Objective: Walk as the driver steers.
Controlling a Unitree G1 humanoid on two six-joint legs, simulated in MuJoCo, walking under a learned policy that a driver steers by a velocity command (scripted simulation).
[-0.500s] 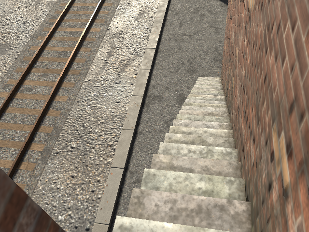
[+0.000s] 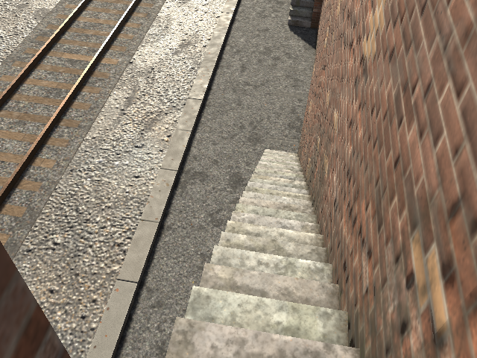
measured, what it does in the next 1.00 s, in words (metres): walks ahead: right foot, then left foot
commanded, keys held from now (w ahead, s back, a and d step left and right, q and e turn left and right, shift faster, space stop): w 1.00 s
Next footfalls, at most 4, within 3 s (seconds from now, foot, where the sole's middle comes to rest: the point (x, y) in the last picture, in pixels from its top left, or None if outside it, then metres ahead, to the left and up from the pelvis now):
0.42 right None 0.17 -0.05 -0.76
0.78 left None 0.29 0.15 -0.76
1.16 right None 0.43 -0.03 -0.96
1.60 left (217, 354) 0.69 0.07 -1.15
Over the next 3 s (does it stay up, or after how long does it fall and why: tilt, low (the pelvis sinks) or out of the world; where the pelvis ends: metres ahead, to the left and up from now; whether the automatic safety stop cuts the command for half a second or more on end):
stays up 1.10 -0.11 -0.77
